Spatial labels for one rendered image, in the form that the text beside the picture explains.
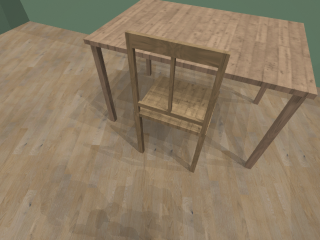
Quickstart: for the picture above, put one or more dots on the table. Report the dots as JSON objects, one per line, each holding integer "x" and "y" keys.
{"x": 266, "y": 52}

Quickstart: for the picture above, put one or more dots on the chair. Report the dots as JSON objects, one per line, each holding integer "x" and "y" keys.
{"x": 174, "y": 103}

